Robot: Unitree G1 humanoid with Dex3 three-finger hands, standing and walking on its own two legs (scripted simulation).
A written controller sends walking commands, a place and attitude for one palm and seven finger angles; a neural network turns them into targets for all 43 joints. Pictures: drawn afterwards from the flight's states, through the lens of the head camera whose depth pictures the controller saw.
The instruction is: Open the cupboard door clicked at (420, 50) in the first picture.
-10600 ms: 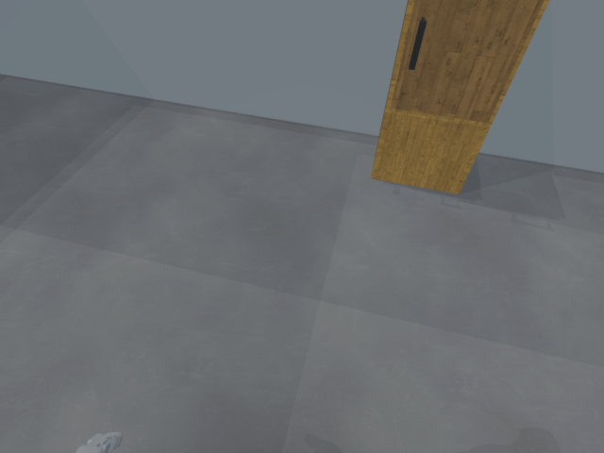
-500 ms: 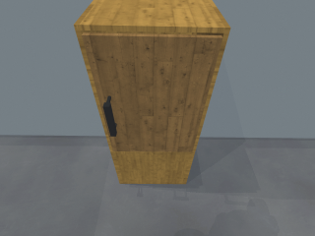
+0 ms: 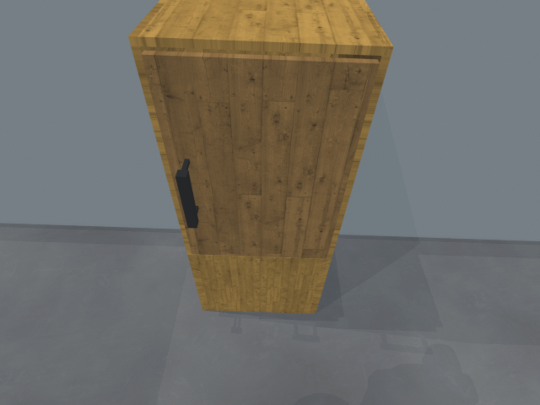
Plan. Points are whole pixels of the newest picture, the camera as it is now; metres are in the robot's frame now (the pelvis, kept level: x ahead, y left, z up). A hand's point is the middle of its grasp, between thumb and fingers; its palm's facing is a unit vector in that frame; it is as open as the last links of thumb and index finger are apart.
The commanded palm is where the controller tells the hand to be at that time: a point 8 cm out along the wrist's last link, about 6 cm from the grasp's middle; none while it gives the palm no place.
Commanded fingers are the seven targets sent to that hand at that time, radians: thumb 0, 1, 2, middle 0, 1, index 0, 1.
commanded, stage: look again from close up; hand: left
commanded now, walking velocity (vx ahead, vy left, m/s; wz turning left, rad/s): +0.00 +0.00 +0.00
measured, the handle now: (189, 194) +0.57 +0.22 -0.06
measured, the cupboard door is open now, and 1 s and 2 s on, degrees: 0 0 0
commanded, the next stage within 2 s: raise the hand with hooked fingers in 0.54 s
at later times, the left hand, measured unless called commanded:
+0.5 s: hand out of the picture +0.02 +0.17 -0.18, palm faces +0.06 -0.98 -0.18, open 7.4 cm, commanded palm none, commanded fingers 0.00 0.90 0.90 -0.20 -0.30 -0.20 -0.30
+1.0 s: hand (161, 385) +0.17 +0.17 -0.05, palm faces -0.03 -1.00 +0.04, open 8.2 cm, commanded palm +0.12 +0.25 -0.07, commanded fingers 0.00 0.46 0.71 -0.23 -0.58 -0.23 -0.58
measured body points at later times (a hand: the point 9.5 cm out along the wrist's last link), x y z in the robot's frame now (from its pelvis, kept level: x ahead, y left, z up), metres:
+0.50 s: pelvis +0.00 +0.00 -0.01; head -0.01 +0.02 +0.44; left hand +0.02 +0.22 -0.17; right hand +0.04 -0.23 -0.15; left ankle +0.06 +0.07 -0.74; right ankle -0.03 -0.11 -0.74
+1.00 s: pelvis -0.05 +0.01 -0.09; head -0.04 +0.03 +0.36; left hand +0.16 +0.23 -0.05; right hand +0.17 -0.23 -0.13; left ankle +0.06 +0.07 -0.74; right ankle -0.01 -0.09 -0.74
